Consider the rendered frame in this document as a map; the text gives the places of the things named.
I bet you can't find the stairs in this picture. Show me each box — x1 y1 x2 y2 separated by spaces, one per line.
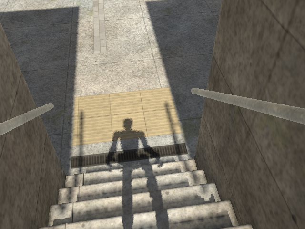
38 158 253 229

